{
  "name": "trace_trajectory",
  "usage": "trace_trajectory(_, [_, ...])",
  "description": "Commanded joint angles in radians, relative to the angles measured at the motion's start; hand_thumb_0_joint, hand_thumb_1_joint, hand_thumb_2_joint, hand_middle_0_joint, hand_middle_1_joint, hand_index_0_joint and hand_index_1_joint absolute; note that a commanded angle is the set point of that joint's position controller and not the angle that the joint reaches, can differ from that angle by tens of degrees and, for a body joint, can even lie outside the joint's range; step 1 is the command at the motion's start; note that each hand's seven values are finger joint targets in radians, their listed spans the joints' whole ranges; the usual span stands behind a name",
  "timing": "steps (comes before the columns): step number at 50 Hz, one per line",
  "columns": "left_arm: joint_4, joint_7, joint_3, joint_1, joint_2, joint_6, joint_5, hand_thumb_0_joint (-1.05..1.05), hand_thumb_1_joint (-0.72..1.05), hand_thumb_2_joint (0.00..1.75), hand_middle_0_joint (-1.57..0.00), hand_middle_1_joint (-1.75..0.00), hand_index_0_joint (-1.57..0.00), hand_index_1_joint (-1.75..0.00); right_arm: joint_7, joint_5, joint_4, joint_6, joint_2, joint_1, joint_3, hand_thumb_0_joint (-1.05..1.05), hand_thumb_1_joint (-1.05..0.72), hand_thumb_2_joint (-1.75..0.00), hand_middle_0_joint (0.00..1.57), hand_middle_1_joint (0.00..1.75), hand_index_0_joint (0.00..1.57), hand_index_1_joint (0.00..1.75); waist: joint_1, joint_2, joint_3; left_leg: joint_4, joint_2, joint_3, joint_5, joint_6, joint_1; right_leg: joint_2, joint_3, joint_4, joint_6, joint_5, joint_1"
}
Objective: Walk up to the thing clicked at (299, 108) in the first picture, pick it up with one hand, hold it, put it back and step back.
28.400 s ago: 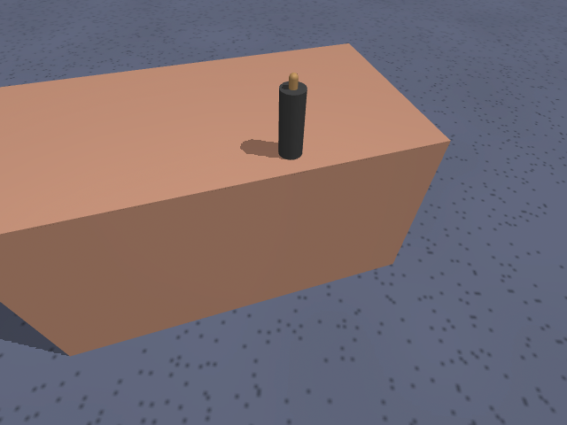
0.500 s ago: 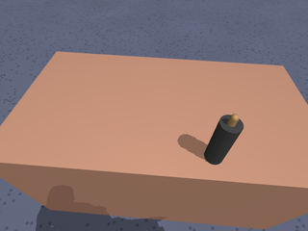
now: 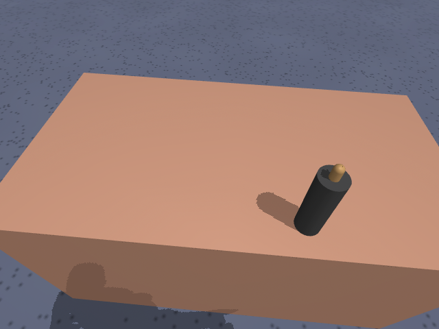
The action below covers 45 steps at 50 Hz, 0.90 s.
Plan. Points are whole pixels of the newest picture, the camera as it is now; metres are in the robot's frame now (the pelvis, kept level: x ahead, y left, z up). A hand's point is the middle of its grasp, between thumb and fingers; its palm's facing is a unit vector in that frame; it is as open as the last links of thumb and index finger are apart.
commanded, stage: stand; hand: right
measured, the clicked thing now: (321, 199) +0.38 -0.22 -0.02
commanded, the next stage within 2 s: step back in 0.26 s
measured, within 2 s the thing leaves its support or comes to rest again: neither
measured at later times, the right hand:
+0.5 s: hand out of the picture +0.07 -0.28 -0.17, palm faces -0.04 +0.93 -0.36, open 7.4 cm
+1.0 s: hand out of the picture -0.02 -0.26 -0.18, palm faces -0.18 +0.90 -0.39, open 7.4 cm
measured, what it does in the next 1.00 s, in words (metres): walks backwards: left foot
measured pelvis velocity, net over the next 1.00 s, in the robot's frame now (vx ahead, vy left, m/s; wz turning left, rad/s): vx -0.17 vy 0.00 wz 0.12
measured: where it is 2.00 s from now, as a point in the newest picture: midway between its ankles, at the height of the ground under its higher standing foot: outside the picture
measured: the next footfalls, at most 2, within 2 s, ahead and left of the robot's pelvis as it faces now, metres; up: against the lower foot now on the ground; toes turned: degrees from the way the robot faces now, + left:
left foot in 0.98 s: -0.14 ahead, +0.13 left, +0.00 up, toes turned +4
right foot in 1.38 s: -0.27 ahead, -0.12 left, +0.00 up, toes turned +0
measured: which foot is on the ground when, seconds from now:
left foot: down 0.00-0.56, up 0.58-0.96, down 0.98-1.00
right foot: down 0.00-1.00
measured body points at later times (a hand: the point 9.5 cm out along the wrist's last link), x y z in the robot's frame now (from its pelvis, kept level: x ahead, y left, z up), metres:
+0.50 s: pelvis -0.05 -0.01 -0.02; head +0.01 -0.02 +0.42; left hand +0.04 +0.31 -0.14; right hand +0.07 -0.32 -0.15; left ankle +0.03 +0.12 -0.75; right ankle -0.09 -0.13 -0.73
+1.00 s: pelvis -0.17 +0.00 -0.03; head -0.08 +0.00 +0.41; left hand -0.10 +0.33 -0.14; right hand -0.01 -0.30 -0.16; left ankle -0.18 +0.12 -0.75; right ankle -0.10 -0.13 -0.74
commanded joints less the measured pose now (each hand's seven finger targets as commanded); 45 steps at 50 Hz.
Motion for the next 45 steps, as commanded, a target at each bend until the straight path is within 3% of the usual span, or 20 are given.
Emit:
trace_trajectory(1, [-0.049, 0.009, 0.042, -0.005, 0.212, -0.026, -0.005, 0.00, 0.90, 0.90, -0.20, -0.30, -0.20, -0.30, -0.016, 0.000, -0.055, -0.021, -0.216, -0.026, -0.040, 0.00, -0.90, -0.90, 0.20, 0.30, 0.20, 0.30, 0.002, 0.002, -0.081, -0.021, 0.116, -0.098, 0.264, 0.037, 0.071, -0.107, 0.077, -0.049, -0.031, 0.174, -0.048])
trace_trajectory(12, [-0.049, 0.011, 0.039, -0.008, 0.209, -0.025, -0.006, 0.00, 0.90, 0.90, -0.20, -0.30, -0.20, -0.30, -0.015, 0.002, -0.053, -0.019, -0.217, -0.023, -0.041, 0.00, -0.90, -0.90, 0.20, 0.30, 0.20, 0.30, -0.003, 0.006, -0.066, -0.023, 0.114, -0.095, 0.257, 0.033, 0.059, -0.108, 0.076, -0.051, -0.030, 0.169, -0.049])
trace_trajectory(13, [-0.067, 0.018, 0.084, -0.022, 0.272, -0.016, -0.028, 0.00, 0.90, 0.90, -0.20, -0.30, -0.20, -0.30, -0.008, 0.003, -0.089, 0.000, -0.265, -0.079, -0.066, 0.00, -0.90, -0.90, 0.20, 0.30, 0.20, 0.30, 0.001, 0.023, 0.037, 0.074, 0.103, -0.099, 0.468, 0.071, -0.005, -0.085, 0.067, 0.055, -0.041, 0.328, -0.117])
trace_trajectory(16, [-0.117, 0.024, 0.090, -0.011, 0.237, -0.005, -0.033, 0.00, 0.90, 0.90, -0.20, -0.30, -0.20, -0.30, -0.005, 0.019, -0.129, 0.016, -0.253, -0.031, -0.080, 0.00, -0.90, -0.90, 0.20, 0.30, 0.20, 0.30, -0.012, 0.027, -0.103, 0.149, 0.124, -0.096, 0.575, 0.126, 0.027, -0.057, 0.044, 0.186, -0.071, 0.368, -0.086])
trace_trajectory(19, [-0.159, 0.019, 0.090, -0.016, 0.208, 0.018, -0.029, 0.00, 0.90, 0.90, -0.20, -0.30, -0.20, -0.30, -0.007, 0.017, -0.175, 0.036, -0.297, -0.018, -0.111, 0.00, -0.90, -0.90, 0.20, 0.30, 0.20, 0.30, -0.024, 0.123, -0.158, 0.107, 0.190, -0.211, 0.442, 0.203, -0.021, 0.001, 0.048, 0.360, -0.089, 0.152, -0.128])
trace_trajectory(22, [-0.164, 0.013, 0.094, 0.053, 0.186, 0.035, -0.022, 0.00, 0.90, 0.90, -0.20, -0.30, -0.20, -0.30, -0.010, -0.001, -0.231, 0.046, -0.311, -0.067, -0.122, 0.00, -0.90, -0.90, 0.20, 0.30, 0.20, 0.30, 0.003, 0.221, -0.163, 0.011, 0.299, -0.330, 0.338, 0.292, -0.093, 0.071, 0.079, 0.592, -0.077, -0.276, -0.183])
trace_trajectory(23, [-0.154, 0.012, 0.099, 0.085, 0.189, 0.038, -0.022, 0.00, 0.90, 0.90, -0.20, -0.30, -0.20, -0.30, -0.011, -0.008, -0.251, 0.047, -0.308, -0.099, -0.124, 0.00, -0.90, -0.90, 0.20, 0.30, 0.20, 0.30, 0.022, 0.210, -0.159, 0.016, 0.308, -0.318, 0.283, 0.299, -0.149, 0.058, 0.108, 0.642, -0.078, -0.300, -0.178])
trace_trajectory(26, [-0.145, 0.014, 0.108, 0.150, 0.179, 0.027, -0.015, 0.00, 0.90, 0.90, -0.20, -0.30, -0.20, -0.30, -0.012, -0.012, -0.292, 0.060, -0.275, -0.154, -0.119, 0.00, -0.90, -0.90, 0.20, 0.30, 0.20, 0.30, 0.073, 0.156, -0.123, 0.200, 0.188, -0.197, 0.188, 0.202, -0.196, 0.021, 0.093, 0.324, -0.092, -0.126, -0.168])
trace_trajectory(27, [-0.154, 0.018, 0.115, 0.145, 0.221, 0.018, 0.005, 0.00, 0.90, 0.90, -0.20, -0.30, -0.20, -0.30, -0.011, 0.000, -0.302, 0.067, -0.244, -0.154, -0.110, 0.00, -0.90, -0.90, 0.20, 0.30, 0.20, 0.30, 0.078, 0.028, -0.068, 0.325, 0.070, -0.150, 0.075, 0.127, -0.230, -0.073, 0.206, 0.090, -0.093, -0.032, -0.208])
trace_trajectory(28, [-0.183, 0.019, 0.138, 0.088, 0.319, 0.007, 0.023, 0.00, 0.90, 0.90, -0.20, -0.30, -0.20, -0.30, -0.012, 0.011, -0.312, 0.069, -0.196, -0.132, -0.100, 0.00, -0.90, -0.90, 0.20, 0.30, 0.20, 0.30, 0.047, -0.198, 0.004, 0.506, -0.113, -0.095, -0.247, 0.057, -0.416, -0.249, 0.469, -0.001, -0.135, 0.146, -0.182])
trace_trajectory(29, [-0.240, 0.017, 0.150, 0.005, 0.376, 0.005, 0.025, 0.00, 0.90, 0.90, -0.20, -0.30, -0.20, -0.30, -0.023, 0.003, -0.295, 0.074, -0.206, -0.061, -0.103, 0.00, -0.90, -0.90, 0.20, 0.30, 0.20, 0.30, 0.022, -0.188, -0.011, 0.711, -0.131, -0.152, -0.455, 0.028, -0.378, -0.390, 0.545, -0.017, -0.271, 0.249, -0.298])
trace_trajectory(30, [-0.273, 0.021, 0.150, -0.056, 0.398, -0.003, 0.028, 0.00, 0.90, 0.90, -0.20, -0.30, -0.20, -0.30, -0.027, 0.001, -0.288, 0.077, -0.231, -0.026, -0.114, 0.00, -0.90, -0.90, 0.20, 0.30, 0.20, 0.30, 0.003, -0.205, -0.029, 0.844, -0.108, -0.198, -0.469, 0.033, -0.338, -0.427, 0.611, -0.023, -0.337, 0.273, -0.370])
trace_trajectory(31, [-0.294, 0.026, 0.145, -0.109, 0.353, -0.009, 0.025, 0.00, 0.90, 0.90, -0.20, -0.30, -0.20, -0.30, -0.024, 0.003, -0.281, 0.076, -0.258, -0.017, -0.128, 0.00, -0.90, -0.90, 0.20, 0.30, 0.20, 0.30, -0.020, -0.158, -0.010, 0.911, -0.091, -0.210, -0.398, 0.029, -0.327, -0.376, 0.508, 0.016, -0.315, 0.296, -0.372])
trace_trajectory(32, [-0.298, 0.026, 0.136, -0.160, 0.308, -0.012, 0.024, 0.00, 0.90, 0.90, -0.20, -0.30, -0.20, -0.30, -0.021, 0.011, -0.258, 0.072, -0.263, 0.023, -0.132, 0.00, -0.90, -0.90, 0.20, 0.30, 0.20, 0.30, -0.055, -0.110, -0.005, 0.911, -0.104, -0.197, -0.339, 0.016, -0.339, -0.278, 0.362, 0.072, -0.262, 0.351, -0.318])
trace_trajectory(33, [-0.305, 0.029, 0.130, -0.162, 0.289, -0.015, 0.025, 0.00, 0.90, 0.90, -0.20, -0.30, -0.20, -0.30, -0.020, 0.011, -0.249, 0.065, -0.268, 0.041, -0.127, 0.00, -0.90, -0.90, 0.20, 0.30, 0.20, 0.30, -0.055, -0.112, -0.024, 0.905, -0.110, -0.169, -0.311, 0.007, -0.359, -0.221, 0.280, 0.127, -0.224, 0.435, -0.248])
trace_trajectory(34, [-0.301, 0.031, 0.124, -0.123, 0.275, -0.017, 0.023, 0.00, 0.90, 0.90, -0.20, -0.30, -0.20, -0.30, -0.021, 0.005, -0.252, 0.059, -0.263, 0.026, -0.118, 0.00, -0.90, -0.90, 0.20, 0.30, 0.20, 0.30, -0.028, -0.113, -0.040, 0.890, -0.111, -0.156, -0.306, 0.002, -0.371, -0.209, 0.253, 0.160, -0.202, 0.492, -0.197])
trace_trajectory(37, [-0.293, 0.044, 0.125, 0.029, 0.254, -0.018, 0.011, 0.00, 0.90, 0.90, -0.20, -0.30, -0.20, -0.30, -0.024, -0.003, -0.281, 0.052, -0.237, -0.030, -0.095, 0.00, -0.90, -0.90, 0.20, 0.30, 0.20, 0.30, 0.055, -0.107, -0.097, 0.752, -0.089, -0.122, -0.342, -0.007, -0.442, -0.237, 0.261, 0.228, -0.220, 0.655, 0.051])
trace_trajectory(39, [-0.298, 0.054, 0.131, 0.081, 0.263, -0.014, 0.008, 0.00, 0.90, 0.90, -0.20, -0.30, -0.20, -0.30, -0.026, -0.006, -0.303, 0.048, -0.228, -0.071, -0.088, 0.00, -0.90, -0.90, 0.20, 0.30, 0.20, 0.30, 0.083, -0.137, -0.104, 0.655, -0.059, -0.103, -0.362, -0.010, -0.451, -0.253, 0.276, 0.246, -0.230, 0.711, 0.120])
trace_trajectory(41, [-0.304, 0.057, 0.136, 0.109, 0.274, -0.008, 0.004, 0.00, 0.90, 0.90, -0.20, -0.30, -0.20, -0.30, -0.025, -0.009, -0.309, 0.046, -0.225, -0.071, -0.089, 0.00, -0.90, -0.90, 0.20, 0.30, 0.20, 0.30, 0.091, -0.175, -0.129, 0.555, -0.044, -0.075, -0.369, -0.006, -0.419, -0.258, 0.279, 0.267, -0.239, 0.770, 0.144])
trace_trajectory(45, [-0.350, 0.052, 0.140, 0.053, 0.305, -0.004, 0.000, 0.00, 0.90, 0.90, -0.20, -0.30, -0.20, -0.30, -0.010, -0.010, -0.280, 0.046, -0.226, 0.023, -0.105, 0.00, -0.90, -0.90, 0.20, 0.30, 0.20, 0.30, 0.038, -0.210, -0.174, 0.343, -0.017, 0.007, -0.318, 0.012, -0.222, -0.257, 0.256, 0.296, -0.226, 0.738, 0.017])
